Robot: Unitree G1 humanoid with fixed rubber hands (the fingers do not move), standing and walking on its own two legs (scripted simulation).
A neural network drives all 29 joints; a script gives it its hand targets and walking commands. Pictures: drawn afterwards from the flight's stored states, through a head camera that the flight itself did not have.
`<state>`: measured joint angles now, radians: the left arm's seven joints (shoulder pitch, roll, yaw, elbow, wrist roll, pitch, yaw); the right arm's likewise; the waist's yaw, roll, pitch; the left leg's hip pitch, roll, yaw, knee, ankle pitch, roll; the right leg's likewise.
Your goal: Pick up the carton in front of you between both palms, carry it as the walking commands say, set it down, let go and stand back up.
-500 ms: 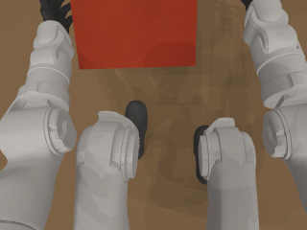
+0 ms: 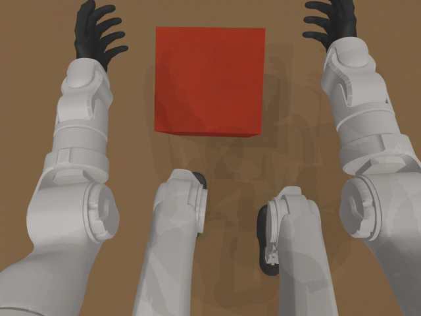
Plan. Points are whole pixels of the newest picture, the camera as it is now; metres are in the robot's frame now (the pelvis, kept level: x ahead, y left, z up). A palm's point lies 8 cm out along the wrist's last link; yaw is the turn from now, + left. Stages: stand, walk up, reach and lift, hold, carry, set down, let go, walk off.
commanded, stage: set down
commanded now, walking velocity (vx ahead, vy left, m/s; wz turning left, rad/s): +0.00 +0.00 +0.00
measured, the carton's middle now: (211, 93) +0.49 +0.11 -0.33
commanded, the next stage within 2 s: let go in 0.56 s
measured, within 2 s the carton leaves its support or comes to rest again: neither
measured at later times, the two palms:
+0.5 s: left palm (6, 11) +0.48 +0.30 +0.04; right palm out of the picture +0.55 -0.09 +0.04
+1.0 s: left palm out of the picture +0.38 +0.30 +0.15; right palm out of the picture +0.44 -0.14 +0.15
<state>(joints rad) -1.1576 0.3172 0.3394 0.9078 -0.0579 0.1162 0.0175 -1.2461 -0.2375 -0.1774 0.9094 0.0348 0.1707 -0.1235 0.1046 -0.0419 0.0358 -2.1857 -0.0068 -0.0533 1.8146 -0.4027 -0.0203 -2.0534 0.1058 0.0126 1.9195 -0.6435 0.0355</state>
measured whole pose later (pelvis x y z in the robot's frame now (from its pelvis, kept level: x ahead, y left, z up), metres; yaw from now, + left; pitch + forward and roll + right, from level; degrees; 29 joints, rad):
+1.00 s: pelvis +0.08 +0.02 +0.26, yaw +3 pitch +31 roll -2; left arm -0.36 0.23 0.19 0.57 0.04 0.07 -0.10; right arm -0.40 -0.12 -0.18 0.58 -0.07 0.08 -0.05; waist 0.06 -0.01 -0.05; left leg -1.13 -0.02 -0.03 0.81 -0.22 0.02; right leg -1.01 0.04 0.07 0.84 -0.38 0.04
